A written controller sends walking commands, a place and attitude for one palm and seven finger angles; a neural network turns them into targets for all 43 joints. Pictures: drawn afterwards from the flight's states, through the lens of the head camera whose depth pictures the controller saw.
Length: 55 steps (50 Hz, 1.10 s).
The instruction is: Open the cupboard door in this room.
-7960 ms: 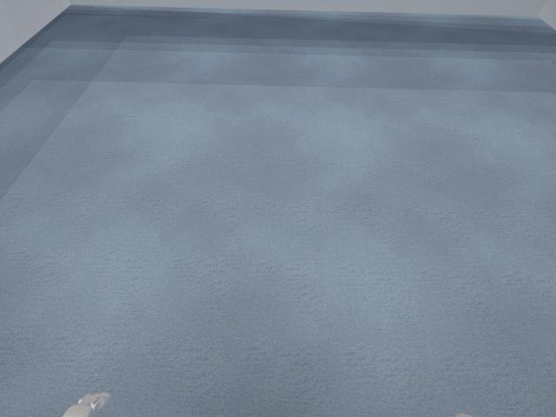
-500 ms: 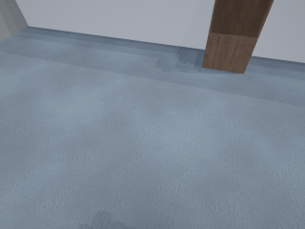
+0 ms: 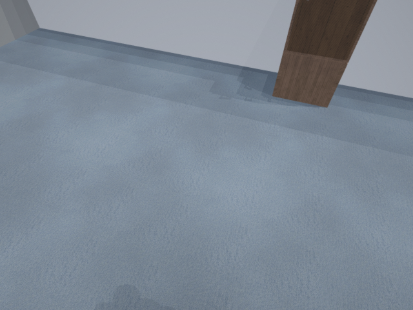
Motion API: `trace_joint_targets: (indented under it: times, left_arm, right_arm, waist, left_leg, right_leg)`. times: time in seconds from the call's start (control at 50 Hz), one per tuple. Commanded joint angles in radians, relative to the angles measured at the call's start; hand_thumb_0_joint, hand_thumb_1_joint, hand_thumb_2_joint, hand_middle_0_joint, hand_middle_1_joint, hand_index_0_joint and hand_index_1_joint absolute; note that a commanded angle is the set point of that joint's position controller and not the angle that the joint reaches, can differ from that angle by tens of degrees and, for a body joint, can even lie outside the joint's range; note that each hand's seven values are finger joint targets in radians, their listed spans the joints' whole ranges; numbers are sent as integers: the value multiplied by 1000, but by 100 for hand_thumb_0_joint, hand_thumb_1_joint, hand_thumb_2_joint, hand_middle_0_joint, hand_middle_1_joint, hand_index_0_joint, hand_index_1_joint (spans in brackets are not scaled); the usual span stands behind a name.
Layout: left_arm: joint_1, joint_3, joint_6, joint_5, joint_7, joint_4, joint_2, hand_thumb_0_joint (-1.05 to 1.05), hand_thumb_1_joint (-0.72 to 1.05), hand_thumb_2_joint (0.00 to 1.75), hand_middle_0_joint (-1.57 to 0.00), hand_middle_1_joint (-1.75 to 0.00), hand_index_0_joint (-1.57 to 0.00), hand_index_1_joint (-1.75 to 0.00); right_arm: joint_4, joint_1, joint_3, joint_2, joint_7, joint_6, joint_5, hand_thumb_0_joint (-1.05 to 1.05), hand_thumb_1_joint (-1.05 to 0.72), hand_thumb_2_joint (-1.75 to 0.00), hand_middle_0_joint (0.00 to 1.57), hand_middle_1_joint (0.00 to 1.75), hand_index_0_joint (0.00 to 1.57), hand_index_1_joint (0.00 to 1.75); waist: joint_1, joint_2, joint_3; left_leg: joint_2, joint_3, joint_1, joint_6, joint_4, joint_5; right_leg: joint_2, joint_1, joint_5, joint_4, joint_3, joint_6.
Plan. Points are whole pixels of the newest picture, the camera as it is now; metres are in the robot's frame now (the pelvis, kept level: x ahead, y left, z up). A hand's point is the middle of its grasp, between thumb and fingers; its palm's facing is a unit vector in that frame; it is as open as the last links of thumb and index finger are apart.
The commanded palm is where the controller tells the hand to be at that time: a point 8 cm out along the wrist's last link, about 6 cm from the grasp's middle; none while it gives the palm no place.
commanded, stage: stand and wait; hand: left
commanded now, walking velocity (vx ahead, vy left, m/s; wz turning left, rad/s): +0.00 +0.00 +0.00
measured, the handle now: out of the picture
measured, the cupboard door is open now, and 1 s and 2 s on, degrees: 0 0 0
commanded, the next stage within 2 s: turn or walk to find it in 0.06 s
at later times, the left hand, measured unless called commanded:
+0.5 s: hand out of the picture +0.00 +0.19 -0.18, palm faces +0.07 -0.98 -0.20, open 7.4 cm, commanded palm none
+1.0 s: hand out of the picture +0.03 +0.21 -0.17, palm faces +0.15 -0.96 -0.25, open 7.4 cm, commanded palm none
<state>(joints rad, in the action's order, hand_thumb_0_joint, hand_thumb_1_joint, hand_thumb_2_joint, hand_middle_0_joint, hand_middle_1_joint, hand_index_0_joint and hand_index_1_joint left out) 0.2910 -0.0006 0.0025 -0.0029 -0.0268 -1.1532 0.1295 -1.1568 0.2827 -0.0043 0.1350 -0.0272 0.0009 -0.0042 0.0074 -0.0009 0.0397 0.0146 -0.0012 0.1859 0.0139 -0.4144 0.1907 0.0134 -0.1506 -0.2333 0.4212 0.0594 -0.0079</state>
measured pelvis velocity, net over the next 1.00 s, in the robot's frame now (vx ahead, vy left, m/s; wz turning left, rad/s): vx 0.00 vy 0.01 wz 0.12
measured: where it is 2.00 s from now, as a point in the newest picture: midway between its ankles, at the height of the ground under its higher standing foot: outside the picture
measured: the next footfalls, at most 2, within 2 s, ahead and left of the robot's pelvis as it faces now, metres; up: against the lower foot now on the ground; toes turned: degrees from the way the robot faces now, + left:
none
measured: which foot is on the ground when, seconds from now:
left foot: down 0.00-1.00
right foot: down 0.00-1.00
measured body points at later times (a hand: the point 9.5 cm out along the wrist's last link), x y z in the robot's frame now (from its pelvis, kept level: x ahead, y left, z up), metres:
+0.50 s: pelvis -0.01 +0.02 +0.00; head +0.00 +0.02 +0.44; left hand +0.00 +0.24 -0.16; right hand -0.02 -0.20 -0.17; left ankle +0.02 +0.13 -0.74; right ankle +0.00 -0.11 -0.74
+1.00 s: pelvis +0.00 +0.01 -0.01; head +0.02 +0.00 +0.44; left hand +0.02 +0.26 -0.15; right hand +0.08 -0.22 -0.17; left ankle +0.02 +0.13 -0.74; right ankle -0.02 -0.11 -0.75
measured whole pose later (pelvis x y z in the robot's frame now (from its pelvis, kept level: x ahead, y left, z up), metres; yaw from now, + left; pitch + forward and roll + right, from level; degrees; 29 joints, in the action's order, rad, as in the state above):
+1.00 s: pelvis +0.00 +0.01 -0.01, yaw +7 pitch +1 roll +1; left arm 0.20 -0.02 0.02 -0.01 -0.03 -1.06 0.19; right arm -1.05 0.21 -0.02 0.18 -0.02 0.00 -0.01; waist 0.01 0.01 0.03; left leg -0.07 -0.10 0.30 -0.01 -0.48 0.19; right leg 0.02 -0.19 -0.31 0.49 0.03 0.00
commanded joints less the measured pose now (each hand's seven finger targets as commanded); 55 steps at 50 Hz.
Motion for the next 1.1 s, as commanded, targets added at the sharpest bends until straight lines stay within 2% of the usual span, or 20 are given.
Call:
trace_joint_targets:
  times: [0.0, 0.14, 0.22, 0.34, 0.44, 0.52, 0.58, 0.64, 0.66, 0.7, 0.74, 0.76, 0.8, 0.84, 0.9, 0.92, 0.94, 0.96, 1.0, 1.08]
  left_arm:
    - [52, -15, 10, -4, -7, 29, 104, 0, 90, 90, -20, -30, -20, -30]
    - [28, -39, -11, -11, -1, 56, 115, 0, 90, 90, -20, -30, -20, -30]
    - [55, -26, 7, -10, -6, 44, 99, 0, 90, 90, -20, -30, -20, -30]
    - [35, -39, -4, -10, -10, 73, 120, 0, 90, 90, -20, -30, -20, -30]
    - [35, -34, -1, -14, -9, 79, 115, 0, 90, 90, -20, -30, -20, -30]
    - [16, -50, -6, -13, -10, 104, 149, 0, 90, 90, -20, -30, -20, -30]
    - [-6, -65, -11, -15, -10, 135, 180, 0, 90, 90, -20, -30, -20, -30]
    - [-52, -77, -14, -18, -10, 172, 204, 0, 90, 90, -20, -30, -20, -30]
    - [-66, -75, -14, -19, -10, 176, 200, 0, 90, 90, -20, -30, -20, -30]
    - [-74, -68, -18, -18, -9, 179, 176, 0, 90, 90, -20, -30, -20, -30]
    - [-38, -57, -19, -13, -8, 169, 131, 0, 90, 90, -20, -30, -20, -30]
    - [-34, -51, -19, -15, -10, 162, 127, 0, 90, 90, -20, -30, -20, -30]
    - [-39, -45, -13, -15, -9, 151, 124, 0, 90, 90, -20, -30, -20, -30]
    - [-24, -36, -5, -12, -5, 139, 109, 0, 90, 90, -20, -30, -20, -30]
    - [28, -28, 10, -8, -6, 109, 121, 0, 90, 90, -20, -30, -20, -30]
    - [41, -30, 17, -10, -10, 98, 150, 0, 90, 90, -20, -30, -20, -30]
    - [22, -29, 23, -10, -12, 97, 180, 0, 90, 90, -20, -30, -20, -30]
    - [-14, -29, 22, -8, -11, 105, 205, 0, 90, 90, -20, -30, -20, -30]
    - [-62, -34, 26, -7, -6, 114, 215, 0, 90, 90, -20, -30, -20, -30]
    - [-52, -27, 22, -2, -5, 100, 193, 0, 90, 90, -20, -30, -20, -30]
  right_arm:
    - [22, 63, -18, 94, -10, 15, -4, 0, -90, -90, 20, 30, 20, 30]
    - [39, 50, -37, 112, -16, 3, -6, 0, -90, -90, 20, 30, 20, 30]
    - [40, 58, -26, 102, -9, 19, -6, 0, -90, -90, 20, 30, 20, 30]
    - [67, 41, -34, 121, 1, 8, -8, 0, -90, -90, 20, 30, 20, 30]
    - [77, 45, -34, 113, 3, 6, -11, 0, -90, -90, 20, 30, 20, 30]
    - [105, 33, -41, 130, 9, -5, -11, 0, -90, -90, 20, 30, 20, 30]
    - [136, 30, -46, 127, 13, -12, -15, 0, -90, -90, 20, 30, 20, 30]
    - [162, 39, -56, 131, 16, -18, -17, 0, -90, -90, 20, 30, 20, 30]
    - [163, 41, -56, 130, 16, -17, -17, 0, -90, -90, 20, 30, 20, 30]
    - [165, 41, -52, 142, 16, -11, -19, 0, -90, -90, 20, 30, 20, 30]
    - [172, 30, -58, 200, 9, 1, -20, 0, -90, -90, 20, 30, 20, 30]
    - [171, 24, -62, 213, 1, 5, -18, 0, -90, -90, 20, 30, 20, 30]
    - [160, 13, -60, 210, -9, 10, -19, 0, -90, -90, 20, 30, 20, 30]
    - [156, -2, -57, 208, -12, 12, -20, 0, -90, -90, 20, 30, 20, 30]
    - [141, -8, -54, 202, -10, 13, -8, 0, -90, -90, 20, 30, 20, 30]
    - [136, -11, -51, 179, -5, 16, -1, 0, -90, -90, 20, 30, 20, 30]
    - [143, -16, -43, 154, -1, 20, 3, 0, -90, -90, 20, 30, 20, 30]
    - [141, -22, -39, 146, 5, 20, 4, 0, -90, -90, 20, 30, 20, 30]
    - [124, -28, -34, 150, 2, 6, -9, 0, -90, -90, 20, 30, 20, 30]
    - [92, -22, -25, 172, 2, 14, -7, 0, -90, -90, 20, 30, 20, 30]
  waist:
    - [-5, -5, 44]
    - [-9, 7, 67]
    - [0, -23, 30]
    - [5, 35, 32]
    - [3, 13, 25]
    - [3, -25, 23]
    - [-2, -84, -1]
    - [-20, -104, -30]
    - [-23, -90, -38]
    - [-28, 25, -22]
    - [-14, 219, -38]
    - [-17, 242, -42]
    - [-12, 206, -67]
    - [0, 143, -97]
    - [16, 84, -143]
    - [14, 28, -137]
    - [-2, -39, -104]
    - [-15, -35, -63]
    - [-18, -176, 3]
    - [-16, -69, 6]
  left_leg:
    - [77, -62, 20, -23, 79, -31]
    - [104, -54, 52, -33, 46, 52]
    - [87, -82, 63, -36, 88, 58]
    - [94, -133, 148, -48, 76, 37]
    - [80, -142, 148, -48, 74, 100]
    - [58, -130, 204, -41, 6, 57]
    - [26, -88, 222, -30, -94, 40]
    - [27, -54, 190, -23, -200, 25]
    - [32, -61, 163, -23, -196, 7]
    - [65, -159, 149, -44, -91, -26]
    - [181, -415, 144, -114, 118, -35]
    - [213, -479, 108, -157, 163, -73]
    - [222, -460, 39, -202, 139, -168]
    - [199, -401, -17, -204, 96, -273]
    - [123, -294, -19, -132, 12, -340]
    - [87, -243, 45, -88, -25, -279]
    - [43, -181, 98, -47, -35, -181]
    - [15, -153, 96, -25, -10, -96]
    - [7, -110, 83, -9, -30, -55]
    - [38, -142, 13, -21, 18, -173]
  right_leg:
    - [100, -66, -23, -117, -100, -7]
    - [82, -137, -49, -72, -134, -13]
    - [86, -82, -58, -87, -116, -4]
    - [97, -64, -57, -12, -54, 9]
    - [100, -82, -95, -31, -67, 4]
    - [137, -70, -125, -33, -69, -6]
    - [205, -79, -159, -57, -96, -38]
    - [268, -119, -137, -50, -99, -73]
    - [259, -136, -115, -26, -83, -71]
    - [175, -168, -131, 71, -12, -26]
    - [33, -148, -138, 263, 51, 32]
    - [19, -179, -217, 351, 13, 30]
    - [34, -219, -286, 406, -53, 22]
    - [29, -199, -255, 305, -61, 26]
    - [23, -14, -23, -13, -40, 34]
    - [69, 73, 81, -69, -90, 23]
    - [149, 83, 150, -82, -165, -4]
    - [193, 29, 132, -83, -186, -27]
    - [206, -44, 95, -125, -208, -58]
    - [126, -51, 66, -100, -144, -25]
